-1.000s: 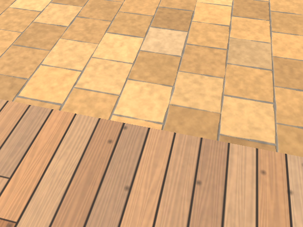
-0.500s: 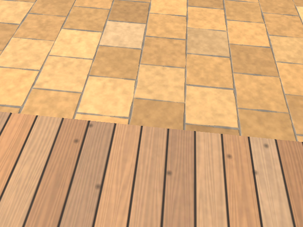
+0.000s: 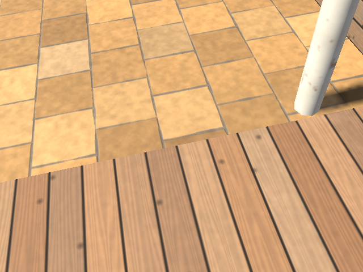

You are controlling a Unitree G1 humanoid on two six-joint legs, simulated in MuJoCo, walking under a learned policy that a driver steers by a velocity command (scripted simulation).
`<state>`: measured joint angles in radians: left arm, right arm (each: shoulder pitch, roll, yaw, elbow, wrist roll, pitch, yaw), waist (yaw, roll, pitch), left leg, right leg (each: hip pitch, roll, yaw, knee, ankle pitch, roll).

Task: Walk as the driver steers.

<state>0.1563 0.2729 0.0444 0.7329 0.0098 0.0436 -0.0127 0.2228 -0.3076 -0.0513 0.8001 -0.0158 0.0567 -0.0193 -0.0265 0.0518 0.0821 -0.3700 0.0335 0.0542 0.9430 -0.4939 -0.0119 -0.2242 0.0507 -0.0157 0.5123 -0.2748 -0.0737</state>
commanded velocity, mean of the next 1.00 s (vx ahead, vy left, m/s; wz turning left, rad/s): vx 0.38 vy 0.00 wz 0.33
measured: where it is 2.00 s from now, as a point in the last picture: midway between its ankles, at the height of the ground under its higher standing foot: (121, 169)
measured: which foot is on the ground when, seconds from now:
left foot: up 0.00-0.56, down 0.58-1.00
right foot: down 0.00-0.58, up 0.60-1.00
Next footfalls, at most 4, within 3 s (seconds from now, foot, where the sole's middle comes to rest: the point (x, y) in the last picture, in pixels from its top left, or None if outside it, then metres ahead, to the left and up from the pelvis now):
0.58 left None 0.26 0.19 -0.77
1.10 right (149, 226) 0.64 0.19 -0.77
1.64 left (92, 181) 0.86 0.45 -0.77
2.16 right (148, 131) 1.11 0.21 -0.77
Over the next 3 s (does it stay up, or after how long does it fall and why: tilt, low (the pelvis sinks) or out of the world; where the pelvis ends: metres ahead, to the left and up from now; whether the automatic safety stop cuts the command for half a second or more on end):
stays up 1.41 0.30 0.01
